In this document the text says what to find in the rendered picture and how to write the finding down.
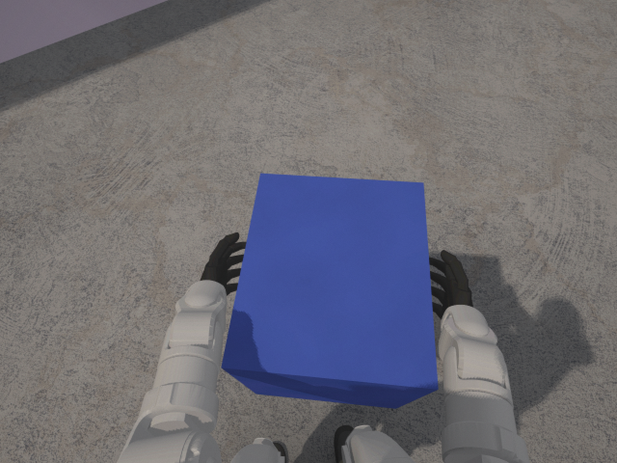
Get robot right hand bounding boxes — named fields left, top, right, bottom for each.
left=429, top=250, right=473, bottom=319

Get robot right forearm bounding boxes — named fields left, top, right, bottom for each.
left=437, top=305, right=530, bottom=463

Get robot left upper arm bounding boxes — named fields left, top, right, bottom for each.
left=118, top=430, right=222, bottom=463

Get robot left shin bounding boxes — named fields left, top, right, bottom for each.
left=253, top=438, right=278, bottom=451

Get robot left forearm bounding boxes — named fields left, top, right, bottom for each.
left=117, top=280, right=227, bottom=463

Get right robot thigh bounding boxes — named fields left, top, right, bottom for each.
left=341, top=431, right=415, bottom=463

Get robot left hand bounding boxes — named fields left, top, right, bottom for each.
left=200, top=232, right=247, bottom=296

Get carton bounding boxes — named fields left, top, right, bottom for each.
left=221, top=174, right=439, bottom=409

